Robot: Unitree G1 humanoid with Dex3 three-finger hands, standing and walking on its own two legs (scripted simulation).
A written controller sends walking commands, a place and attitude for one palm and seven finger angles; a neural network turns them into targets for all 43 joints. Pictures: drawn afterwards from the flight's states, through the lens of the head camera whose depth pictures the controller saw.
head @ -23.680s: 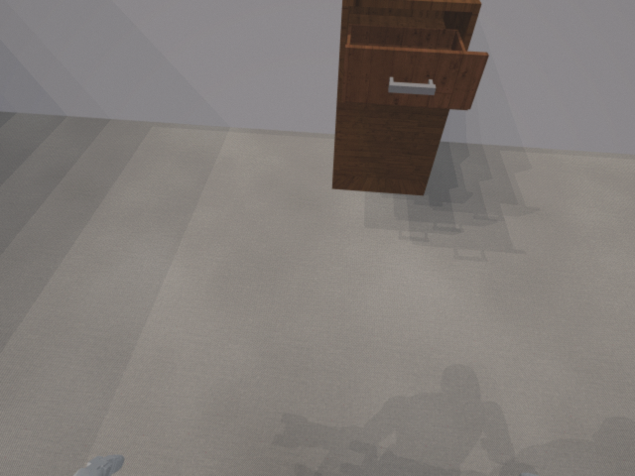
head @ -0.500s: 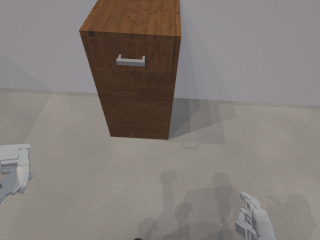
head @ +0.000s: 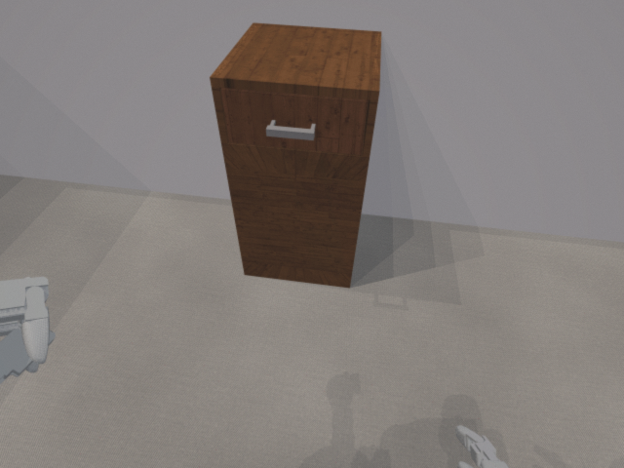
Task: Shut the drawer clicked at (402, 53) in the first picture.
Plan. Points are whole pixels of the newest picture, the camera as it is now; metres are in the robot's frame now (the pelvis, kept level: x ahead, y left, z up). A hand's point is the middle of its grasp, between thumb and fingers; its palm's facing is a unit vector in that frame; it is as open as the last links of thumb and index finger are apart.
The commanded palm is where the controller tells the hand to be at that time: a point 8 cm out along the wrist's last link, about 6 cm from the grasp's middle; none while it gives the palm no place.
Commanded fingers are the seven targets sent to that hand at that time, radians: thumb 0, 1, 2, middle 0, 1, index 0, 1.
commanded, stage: stop stepping back and stand still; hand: left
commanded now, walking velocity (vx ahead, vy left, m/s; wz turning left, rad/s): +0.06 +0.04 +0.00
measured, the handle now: (291, 128) +0.94 +0.09 -0.05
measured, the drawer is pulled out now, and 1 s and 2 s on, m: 0.00 0.00 0.00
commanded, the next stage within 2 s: let the arm hang, fingers relaxed in 0.34 s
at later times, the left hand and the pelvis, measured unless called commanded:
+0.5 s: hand (66, 351) +0.21 +0.26 +0.12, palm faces +0.30 -0.81 -0.50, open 3.2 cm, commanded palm none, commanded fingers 0.00 0.90 0.90 -1.24 -1.43 -1.24 -1.43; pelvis +0.01 +0.01 +0.01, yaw +3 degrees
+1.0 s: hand out of the picture -0.04 +0.24 -0.15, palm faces +0.05 -0.96 -0.27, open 5.1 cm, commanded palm none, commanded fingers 0.00 0.90 0.90 -0.24 -0.34 -0.24 -0.34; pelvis +0.00 +0.02 +0.02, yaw +3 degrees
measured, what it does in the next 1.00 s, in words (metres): stands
